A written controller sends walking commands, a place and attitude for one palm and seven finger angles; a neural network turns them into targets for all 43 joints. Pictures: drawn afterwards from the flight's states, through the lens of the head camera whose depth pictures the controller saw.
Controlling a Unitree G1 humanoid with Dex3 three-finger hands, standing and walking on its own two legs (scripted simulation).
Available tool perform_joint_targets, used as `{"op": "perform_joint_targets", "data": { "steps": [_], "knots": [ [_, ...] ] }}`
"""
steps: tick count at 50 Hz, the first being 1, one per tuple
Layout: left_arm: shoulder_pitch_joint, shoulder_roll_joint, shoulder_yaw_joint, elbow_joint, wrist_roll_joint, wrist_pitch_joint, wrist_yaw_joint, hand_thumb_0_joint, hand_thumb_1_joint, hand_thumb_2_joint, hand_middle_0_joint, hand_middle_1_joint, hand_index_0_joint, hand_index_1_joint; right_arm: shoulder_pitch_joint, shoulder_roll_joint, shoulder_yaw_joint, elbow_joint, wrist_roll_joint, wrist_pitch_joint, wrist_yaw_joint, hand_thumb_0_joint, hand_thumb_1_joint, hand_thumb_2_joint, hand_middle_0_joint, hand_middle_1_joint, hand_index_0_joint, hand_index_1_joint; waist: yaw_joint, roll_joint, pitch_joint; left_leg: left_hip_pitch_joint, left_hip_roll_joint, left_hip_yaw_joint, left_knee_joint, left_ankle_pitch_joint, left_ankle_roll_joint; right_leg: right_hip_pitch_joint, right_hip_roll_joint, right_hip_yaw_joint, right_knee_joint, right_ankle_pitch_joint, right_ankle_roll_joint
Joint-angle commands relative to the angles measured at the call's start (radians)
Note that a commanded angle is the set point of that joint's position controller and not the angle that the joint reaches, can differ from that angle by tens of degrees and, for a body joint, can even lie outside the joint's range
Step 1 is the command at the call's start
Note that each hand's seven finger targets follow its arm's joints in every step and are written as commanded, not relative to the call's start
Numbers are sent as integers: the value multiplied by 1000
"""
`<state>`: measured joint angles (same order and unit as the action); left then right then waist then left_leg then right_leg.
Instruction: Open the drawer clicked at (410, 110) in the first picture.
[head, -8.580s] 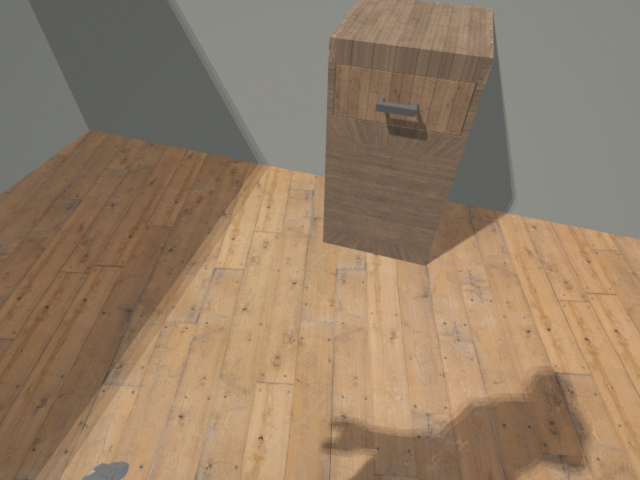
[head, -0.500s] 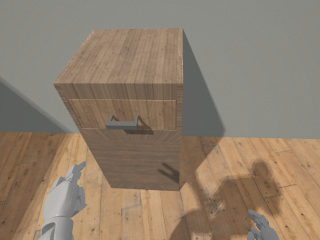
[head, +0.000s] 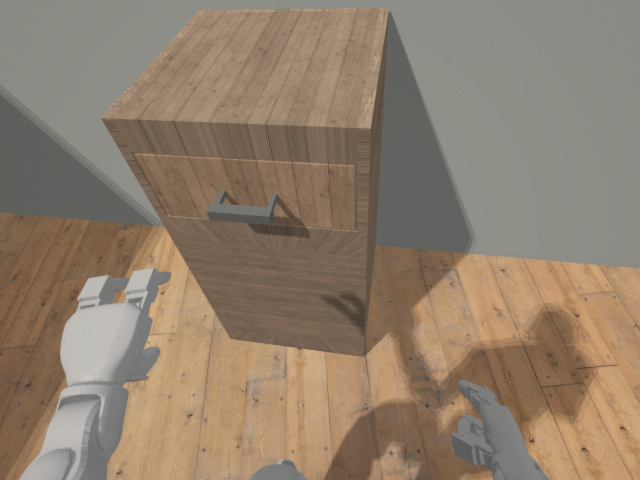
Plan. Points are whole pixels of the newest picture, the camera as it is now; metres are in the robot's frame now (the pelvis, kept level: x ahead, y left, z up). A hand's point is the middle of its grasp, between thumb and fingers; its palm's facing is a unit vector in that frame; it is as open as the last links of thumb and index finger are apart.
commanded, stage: raise the hand with hooked fingers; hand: left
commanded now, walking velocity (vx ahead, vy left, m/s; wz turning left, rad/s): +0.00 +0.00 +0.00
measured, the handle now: (244, 205) +0.56 +0.21 -0.02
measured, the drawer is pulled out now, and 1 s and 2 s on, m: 0.00 0.00 0.00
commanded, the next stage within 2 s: move the hooked fingers above the handle in 1.16 s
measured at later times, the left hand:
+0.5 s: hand (134, 282) +0.32 +0.27 +0.09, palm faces +0.09 -0.11 -0.99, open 13.3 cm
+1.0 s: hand (124, 266) +0.32 +0.27 +0.11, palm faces -0.04 -0.11 -0.99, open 13.9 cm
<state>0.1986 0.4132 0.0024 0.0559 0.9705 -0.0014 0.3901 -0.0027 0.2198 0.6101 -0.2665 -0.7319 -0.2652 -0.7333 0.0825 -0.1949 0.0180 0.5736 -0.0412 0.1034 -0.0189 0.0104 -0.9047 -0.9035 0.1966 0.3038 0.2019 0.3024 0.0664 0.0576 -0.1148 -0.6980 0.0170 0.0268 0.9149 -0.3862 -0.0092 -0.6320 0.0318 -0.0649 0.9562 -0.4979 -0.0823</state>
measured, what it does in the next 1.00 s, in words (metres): shifts its weight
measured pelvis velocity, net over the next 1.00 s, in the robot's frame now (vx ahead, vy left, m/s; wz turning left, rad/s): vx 0.02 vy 0.05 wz -0.03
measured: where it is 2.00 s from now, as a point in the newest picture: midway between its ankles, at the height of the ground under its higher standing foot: outside the picture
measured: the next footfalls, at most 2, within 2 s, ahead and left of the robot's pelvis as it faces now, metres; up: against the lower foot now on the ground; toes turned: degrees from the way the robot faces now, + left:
none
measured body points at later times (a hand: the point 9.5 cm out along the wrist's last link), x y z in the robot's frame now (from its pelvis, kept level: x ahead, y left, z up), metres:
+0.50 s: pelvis +0.03 +0.04 +0.03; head +0.05 +0.00 +0.48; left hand +0.31 +0.27 +0.14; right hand +0.22 -0.21 -0.07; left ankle +0.04 +0.14 -0.68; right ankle -0.01 -0.07 -0.68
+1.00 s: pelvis +0.02 +0.05 +0.05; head +0.04 +0.03 +0.50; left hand +0.32 +0.28 +0.16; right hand +0.18 -0.18 -0.07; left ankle +0.04 +0.14 -0.68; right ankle -0.01 -0.07 -0.68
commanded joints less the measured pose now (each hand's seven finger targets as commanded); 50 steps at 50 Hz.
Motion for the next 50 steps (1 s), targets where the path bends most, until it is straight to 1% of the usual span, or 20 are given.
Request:
{"op": "perform_joint_targets", "data": {
  "steps": [1, 5, 6, 10, 11, 12, 15, 16, 19, 23, 26, 27, 28, 31, 34, 38, 41, 43, 46, 50],
  "knots": [
    [61, 201, 101, -150, -50, 65, -95, 0, 13, 520, -263, -870, -263, -870, -103, -145, -37, -169, 17, -33, -27, 0, -900, -900, 200, 300, 200, 300, 12, -194, -224, 113, -74, -20, -161, 192, 46, 360, -63, 270, -291, 597, 83],
    [-2, 216, 120, -245, -37, -36, -116, 0, -80, 480, -270, -930, -270, -930, -88, -134, -40, -144, -1, -51, -31, 0, -900, -900, 200, 300, 200, 300, 9, -137, -158, 167, -74, -21, -204, 212, 49, 345, -66, 235, -315, 607, 82],
    [-37, 233, 141, -276, -28, -64, -104, 0, -103, 470, -272, -945, -272, -945, -88, -132, -40, -145, -6, -57, -31, 0, -900, -900, 200, 300, 200, 300, 10, -135, -152, 169, -75, -30, -209, 197, 50, 335, -61, 239, -326, 546, 76],
    [-59, 244, 200, -278, 7, -144, -10, 0, -197, 430, -278, -1005, -278, -1005, -58, -125, -68, -122, -18, -69, -23, 0, -900, -900, 200, 300, 200, 300, 12, -39, -190, 243, -82, -22, -201, 256, 50, 285, -45, 199, -312, 547, 55],
    [-83, 253, 217, -290, 13, -142, 13, 0, -220, 420, -280, -1020, -280, -1020, -58, -128, -77, -122, -18, -68, -18, 0, -900, -900, 200, 300, 200, 300, 13, -22, -214, 262, -81, -24, -199, 275, 50, 275, -37, 187, -306, 526, 47],
    [-92, 229, 197, -276, 15, -130, 31, 0, -243, 410, -282, -1035, -282, -1035, -51, -130, -83, -120, -14, -66, -13, 0, -900, -900, 200, 300, 200, 300, 5, 6, -209, 281, -78, -22, -200, 279, 48, 251, -33, 169, -302, 511, 44],
    [-146, 192, 153, -222, 6, -60, 42, 0, -313, 380, -287, -1080, -287, -1080, -43, -145, -99, -112, 4, -49, -2, 0, -900, -900, 200, 300, 200, 300, -12, -10, -221, 319, -68, -14, -209, 309, 49, 226, -17, 127, -303, 501, 45],
    [-161, 179, 134, -206, -1, -31, 31, 0, -337, 370, -288, -1095, -288, -1095, -46, -148, -102, -116, 11, -45, 1, 0, -900, -900, 200, 300, 200, 300, -17, -37, -221, 323, -66, -16, -218, 313, 48, 234, -13, 117, -308, 490, 47],
    [-216, 153, 42, -214, -14, 45, -34, 0, -407, 340, -293, -1140, -293, -1140, -59, -157, -99, -125, 31, -35, -5, 0, -900, -900, 200, 300, 200, 300, -19, -51, -203, 379, -54, -18, -262, 342, 52, 254, -10, 92, -334, 471, 49],
    [-314, 191, 15, -242, -12, 85, -135, 0, -500, 300, -300, -1200, -300, -1200, -75, -156, -77, -131, 34, -21, -16, 0, -900, -900, 200, 300, 200, 300, -16, -50, -180, 444, -44, -30, -309, 383, 54, 278, -11, 74, -365, 459, 51],
    [-392, 257, 64, -262, 8, 73, -171, 0, -500, 300, -300, -1200, -300, -1200, -78, -153, -64, -133, 29, -8, -20, 0, -900, -900, 200, 300, 200, 300, -4, -26, -184, 489, -36, -38, -332, 422, 51, 297, -7, 66, -380, 443, 45],
    [-411, 254, 60, -246, 14, 68, -177, 0, -500, 300, -300, -1200, -300, -1200, -77, -145, -59, -131, 29, -5, -21, 0, -900, -900, 200, 300, 200, 300, -1, 0, -171, 499, -36, -41, -340, 426, 48, 293, -7, 62, -382, 433, 43],
    [-420, 252, 66, -219, 11, 64, -184, 0, -500, 300, -300, -1200, -300, -1200, -70, -141, -56, -126, 31, -3, -20, 0, -900, -900, 200, 300, 200, 300, -2, -12, -148, 500, -35, -43, -348, 424, 46, 291, -4, 56, -391, 428, 42],
    [-466, 278, 97, -191, 0, 60, -199, 0, -500, 300, -300, -1200, -300, -1200, -64, -140, -53, -122, 36, 7, -19, 0, -900, -900, 200, 300, 200, 300, 6, 13, -161, 522, -31, -50, -369, 466, 36, 319, 2, 50, -405, 435, 37],
    [-514, 253, 66, -152, -20, 73, -232, 0, -500, 300, -300, -1200, -300, -1200, -59, -141, -50, -119, 43, 14, -16, 0, -900, -900, 200, 300, 200, 300, -4, -20, -144, 526, -30, -51, -384, 472, 34, 333, 2, 46, -424, 445, 41],
    [-588, 239, 20, -140, -35, 80, -289, 0, -500, 300, -300, -1200, -300, -1200, -49, -150, -51, -117, 48, 23, -13, 0, -900, -900, 200, 300, 200, 300, -20, -13, -157, 559, -28, -59, -401, 475, 33, 337, 2, 43, -448, 424, 43],
    [-502, 201, -2, -98, -52, 68, -339, 0, -500, 300, -300, -1200, -300, -1200, -38, -156, -54, -125, 48, 23, -6, 0, -900, -900, 200, 300, 200, 300, -15, -53, -123, 541, -29, -52, -413, 444, 39, 345, 4, 43, -469, 413, 44],
    [-484, 216, 9, -110, -59, 41, -358, 0, -500, 300, -300, -1200, -300, -1200, -32, -159, -53, -128, 46, 23, -4, 0, -900, -900, 200, 300, 200, 300, -8, -73, -117, 527, -31, -52, -421, 422, 42, 357, 0, 43, -472, 406, 45],
    [-504, 281, 75, -192, -51, -25, -340, 0, -500, 300, -300, -1200, -300, -1200, -38, -163, -58, -132, 34, 14, -5, 0, -900, -900, 200, 300, 200, 300, 9, -33, -151, 530, -33, -55, -422, 424, 43, 372, 0, 50, -471, 400, 41],
    [-539, 307, 130, -254, -39, -98, -252, 0, -500, 300, -300, -1200, -300, -1200, -33, -152, -64, -118, 32, -3, -8, 0, -900, -900, 200, 300, 200, 300, 20, 35, -180, 553, -33, -70, -417, 431, 35, 341, 3, 46, -456, 377, 35]
  ]
}}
